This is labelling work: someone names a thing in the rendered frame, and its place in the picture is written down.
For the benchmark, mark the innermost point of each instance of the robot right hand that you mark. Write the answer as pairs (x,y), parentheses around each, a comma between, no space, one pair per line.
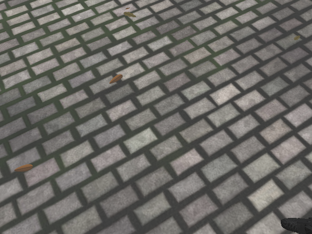
(298,225)

